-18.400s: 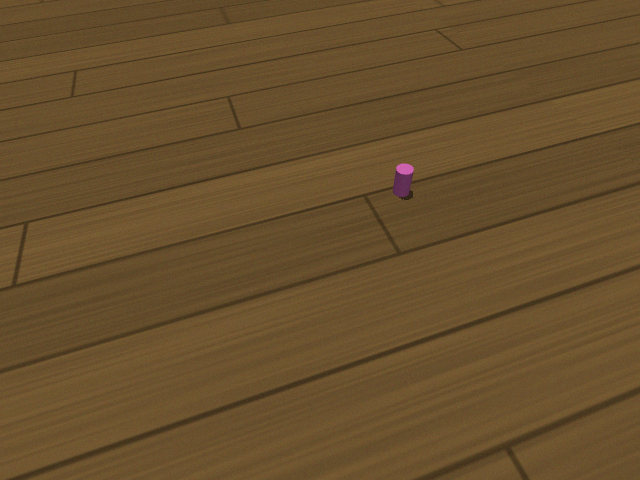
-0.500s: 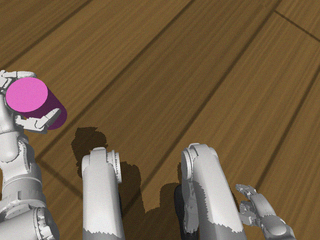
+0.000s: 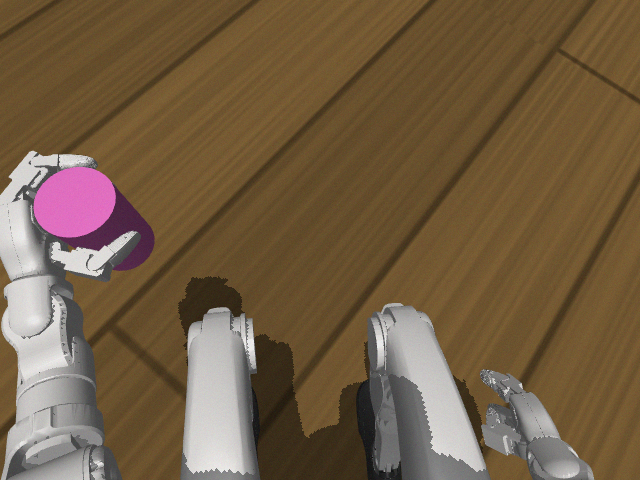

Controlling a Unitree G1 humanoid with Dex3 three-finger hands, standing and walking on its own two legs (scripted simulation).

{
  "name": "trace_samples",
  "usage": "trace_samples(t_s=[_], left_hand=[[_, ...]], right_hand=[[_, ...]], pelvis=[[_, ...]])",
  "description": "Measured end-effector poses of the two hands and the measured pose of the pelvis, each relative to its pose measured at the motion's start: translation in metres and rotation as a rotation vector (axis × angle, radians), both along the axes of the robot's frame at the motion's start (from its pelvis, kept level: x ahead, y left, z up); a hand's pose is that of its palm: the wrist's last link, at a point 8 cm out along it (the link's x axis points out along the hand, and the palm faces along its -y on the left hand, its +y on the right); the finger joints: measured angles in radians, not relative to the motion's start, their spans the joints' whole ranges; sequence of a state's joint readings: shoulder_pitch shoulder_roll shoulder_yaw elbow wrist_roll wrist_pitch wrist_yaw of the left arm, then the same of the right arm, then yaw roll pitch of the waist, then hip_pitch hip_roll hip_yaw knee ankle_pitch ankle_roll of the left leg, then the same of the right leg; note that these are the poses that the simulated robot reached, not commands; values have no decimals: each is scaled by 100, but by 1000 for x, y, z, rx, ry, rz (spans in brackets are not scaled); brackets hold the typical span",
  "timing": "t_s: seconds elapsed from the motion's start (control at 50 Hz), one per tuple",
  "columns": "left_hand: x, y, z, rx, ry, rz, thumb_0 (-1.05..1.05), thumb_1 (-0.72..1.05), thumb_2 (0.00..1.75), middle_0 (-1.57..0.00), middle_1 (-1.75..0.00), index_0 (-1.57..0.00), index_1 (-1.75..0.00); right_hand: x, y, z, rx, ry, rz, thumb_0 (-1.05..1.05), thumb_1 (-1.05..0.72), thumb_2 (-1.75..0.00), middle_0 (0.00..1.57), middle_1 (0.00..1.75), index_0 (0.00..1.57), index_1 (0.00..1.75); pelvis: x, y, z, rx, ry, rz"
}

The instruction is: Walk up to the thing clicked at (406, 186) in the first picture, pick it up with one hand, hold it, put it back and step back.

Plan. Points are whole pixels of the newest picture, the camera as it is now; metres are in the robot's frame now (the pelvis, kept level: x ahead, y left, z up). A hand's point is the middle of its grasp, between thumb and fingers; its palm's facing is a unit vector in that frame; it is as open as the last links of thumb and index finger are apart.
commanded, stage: lift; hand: left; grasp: from the side
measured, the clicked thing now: (103, 224) +0.41 +0.27 -0.03
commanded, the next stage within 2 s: hold in 1.70 s
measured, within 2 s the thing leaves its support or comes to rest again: neither
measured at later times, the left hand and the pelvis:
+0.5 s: hand out of the picture +0.39 +0.26 +0.17, palm faces +0.29 -0.96 -0.04, open 10.6 cm; pelvis +0.03 +0.01 +0.14, yaw +3 degrees
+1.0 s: hand out of the picture +0.39 +0.23 +0.28, palm faces +0.28 -0.96 -0.03, open 10.6 cm; pelvis +0.06 +0.01 +0.25, yaw +5 degrees
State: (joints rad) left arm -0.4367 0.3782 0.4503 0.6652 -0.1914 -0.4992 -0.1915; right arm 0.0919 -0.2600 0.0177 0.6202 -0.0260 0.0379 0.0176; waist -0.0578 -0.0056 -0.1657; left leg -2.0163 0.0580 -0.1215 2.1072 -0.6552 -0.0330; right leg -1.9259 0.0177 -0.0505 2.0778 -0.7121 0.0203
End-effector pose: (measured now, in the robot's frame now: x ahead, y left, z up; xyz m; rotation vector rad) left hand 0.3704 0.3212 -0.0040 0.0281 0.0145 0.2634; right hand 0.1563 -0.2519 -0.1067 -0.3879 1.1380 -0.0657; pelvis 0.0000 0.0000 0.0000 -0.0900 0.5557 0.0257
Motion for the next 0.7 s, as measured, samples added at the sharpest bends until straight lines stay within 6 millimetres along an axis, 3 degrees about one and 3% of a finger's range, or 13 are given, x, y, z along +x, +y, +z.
trace_samples(t_s=[0.24, 0.52, 0.7], left_hand=[[-11, -10, 77, -2, 3, 10, -2, -48, 111, -67, -101, -69, -103], [-16, -21, 188, 5, 24, 28, -2, -46, 109, -67, -99, -68, -102], [-18, -26, 235, -8, 37, 29, -2, -46, 109, -68, -99, -69, -101]], right_hand=[[28, 10, 60, 31, -84, -19, 0, -92, -89, 21, 30, 20, 30], [54, 24, 158, 54, -165, -47, 0, -91, -89, 21, 30, 20, 30], [64, 28, 213, 56, -205, -30, 0, -91, -89, 21, 30, 20, 30]], pelvis=[[9, 0, 59, 7, -13, 17], [35, 7, 151, 17, -91, 46], [49, 11, 198, 28, -163, 61]])
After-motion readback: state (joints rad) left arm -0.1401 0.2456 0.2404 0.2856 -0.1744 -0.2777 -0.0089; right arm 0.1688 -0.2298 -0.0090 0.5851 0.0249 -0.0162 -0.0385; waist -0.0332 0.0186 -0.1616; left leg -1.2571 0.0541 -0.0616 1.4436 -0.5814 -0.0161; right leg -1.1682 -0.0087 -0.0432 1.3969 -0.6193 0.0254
